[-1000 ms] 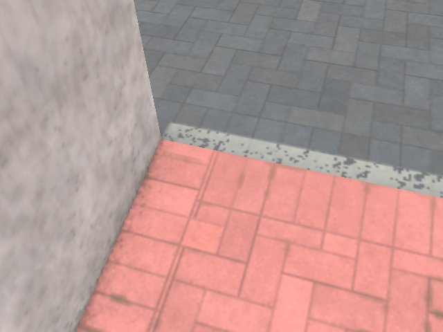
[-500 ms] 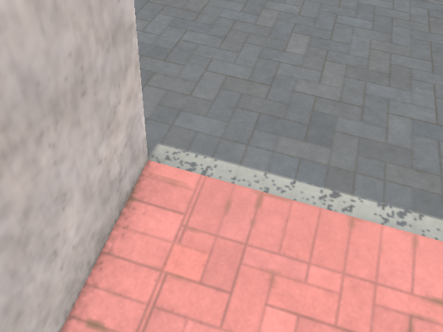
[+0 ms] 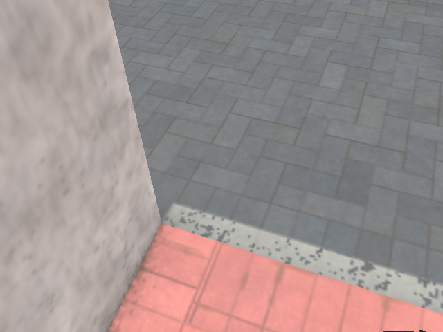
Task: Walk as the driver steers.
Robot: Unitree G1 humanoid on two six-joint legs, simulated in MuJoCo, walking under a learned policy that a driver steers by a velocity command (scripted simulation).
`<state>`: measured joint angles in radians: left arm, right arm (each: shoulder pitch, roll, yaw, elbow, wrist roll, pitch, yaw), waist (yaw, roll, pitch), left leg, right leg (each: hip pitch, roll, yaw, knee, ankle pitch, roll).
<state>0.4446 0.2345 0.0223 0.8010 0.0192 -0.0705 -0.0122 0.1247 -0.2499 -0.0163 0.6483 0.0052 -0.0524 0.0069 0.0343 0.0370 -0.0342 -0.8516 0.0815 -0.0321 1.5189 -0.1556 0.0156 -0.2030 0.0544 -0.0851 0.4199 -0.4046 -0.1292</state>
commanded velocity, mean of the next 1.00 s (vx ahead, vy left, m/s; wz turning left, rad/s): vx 0.50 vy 0.00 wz -0.13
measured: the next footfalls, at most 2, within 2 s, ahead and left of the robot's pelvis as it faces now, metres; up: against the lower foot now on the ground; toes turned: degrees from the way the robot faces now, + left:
left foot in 0.26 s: +0.35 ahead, +0.11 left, +0.04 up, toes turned +3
right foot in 0.80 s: +0.61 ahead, -0.17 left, +0.10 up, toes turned -9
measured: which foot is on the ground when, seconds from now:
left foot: up 0.00-0.24, down 0.26-0.82, up 0.84-1.00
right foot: down 0.00-0.30, up 0.32-0.78, down 0.80-1.00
